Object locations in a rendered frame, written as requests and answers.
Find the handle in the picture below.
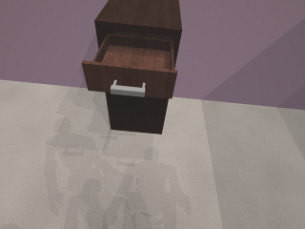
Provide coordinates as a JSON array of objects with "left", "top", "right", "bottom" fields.
[{"left": 110, "top": 79, "right": 146, "bottom": 97}]

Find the cabinet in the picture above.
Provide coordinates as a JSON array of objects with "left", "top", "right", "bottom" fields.
[{"left": 94, "top": 0, "right": 182, "bottom": 135}]

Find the drawer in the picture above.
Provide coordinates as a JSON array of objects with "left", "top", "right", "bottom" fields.
[{"left": 81, "top": 33, "right": 177, "bottom": 99}]

